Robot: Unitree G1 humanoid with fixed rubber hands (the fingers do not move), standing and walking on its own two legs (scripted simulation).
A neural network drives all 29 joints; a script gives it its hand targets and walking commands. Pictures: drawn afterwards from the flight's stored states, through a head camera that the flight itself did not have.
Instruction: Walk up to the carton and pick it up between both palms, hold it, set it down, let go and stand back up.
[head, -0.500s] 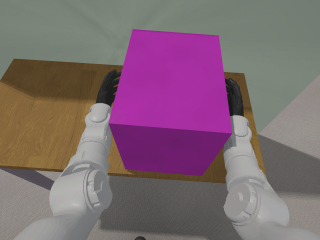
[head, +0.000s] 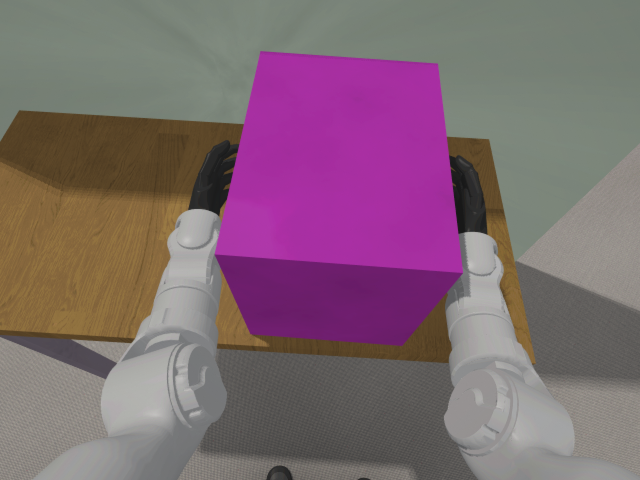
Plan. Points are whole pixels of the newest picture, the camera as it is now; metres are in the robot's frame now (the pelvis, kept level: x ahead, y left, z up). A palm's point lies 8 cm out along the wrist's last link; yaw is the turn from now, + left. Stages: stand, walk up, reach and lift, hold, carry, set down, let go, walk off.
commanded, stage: set down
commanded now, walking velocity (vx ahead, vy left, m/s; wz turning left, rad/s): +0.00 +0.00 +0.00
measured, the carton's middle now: (336, 209) +0.46 +0.01 +0.00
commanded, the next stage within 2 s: none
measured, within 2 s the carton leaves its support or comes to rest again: neither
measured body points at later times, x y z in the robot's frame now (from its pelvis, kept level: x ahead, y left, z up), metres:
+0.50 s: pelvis +0.00 +0.00 +0.00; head +0.10 +0.02 +0.44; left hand +0.45 +0.18 +0.04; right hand +0.43 -0.15 +0.04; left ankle -0.01 +0.11 -0.75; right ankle -0.03 -0.11 -0.75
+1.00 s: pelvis -0.01 +0.00 -0.02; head +0.09 +0.01 +0.41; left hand +0.46 +0.20 +0.03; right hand +0.45 -0.19 +0.03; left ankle -0.01 +0.11 -0.75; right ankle -0.03 -0.11 -0.75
